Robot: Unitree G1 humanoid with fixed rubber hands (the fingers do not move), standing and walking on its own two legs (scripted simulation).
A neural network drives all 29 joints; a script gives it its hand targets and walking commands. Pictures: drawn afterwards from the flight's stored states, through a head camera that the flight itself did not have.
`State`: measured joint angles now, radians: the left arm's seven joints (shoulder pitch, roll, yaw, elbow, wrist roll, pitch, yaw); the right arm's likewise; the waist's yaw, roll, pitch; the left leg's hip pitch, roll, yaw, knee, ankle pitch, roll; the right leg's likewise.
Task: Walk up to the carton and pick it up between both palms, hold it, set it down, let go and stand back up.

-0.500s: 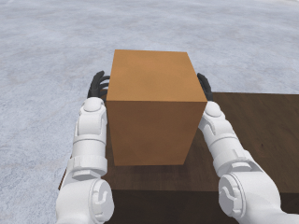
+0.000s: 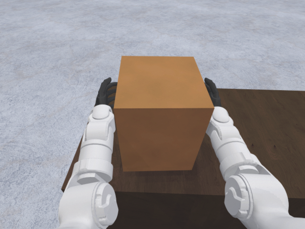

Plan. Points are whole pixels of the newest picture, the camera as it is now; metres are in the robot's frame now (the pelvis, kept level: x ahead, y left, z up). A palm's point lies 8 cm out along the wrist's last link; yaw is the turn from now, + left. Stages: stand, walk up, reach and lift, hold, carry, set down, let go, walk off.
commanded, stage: set down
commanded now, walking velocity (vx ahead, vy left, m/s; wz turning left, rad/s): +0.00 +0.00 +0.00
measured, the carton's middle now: (157, 114) +0.41 +0.01 +0.11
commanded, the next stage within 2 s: none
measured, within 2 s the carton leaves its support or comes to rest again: rests again in 1.38 s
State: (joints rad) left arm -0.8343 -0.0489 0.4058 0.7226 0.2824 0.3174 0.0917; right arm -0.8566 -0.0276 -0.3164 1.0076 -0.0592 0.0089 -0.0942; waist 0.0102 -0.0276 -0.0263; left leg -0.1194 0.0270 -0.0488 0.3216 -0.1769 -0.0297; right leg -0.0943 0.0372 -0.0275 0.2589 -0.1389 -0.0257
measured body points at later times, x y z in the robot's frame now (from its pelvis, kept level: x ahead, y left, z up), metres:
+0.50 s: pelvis +0.00 +0.00 +0.00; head +0.01 +0.01 +0.45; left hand +0.42 +0.16 +0.12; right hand +0.43 -0.14 +0.11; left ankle +0.00 +0.13 -0.75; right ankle +0.00 -0.10 -0.75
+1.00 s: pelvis +0.01 +0.00 +0.00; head +0.04 +0.00 +0.45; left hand +0.43 +0.15 +0.08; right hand +0.44 -0.14 +0.08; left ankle +0.00 +0.13 -0.75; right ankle +0.00 -0.10 -0.75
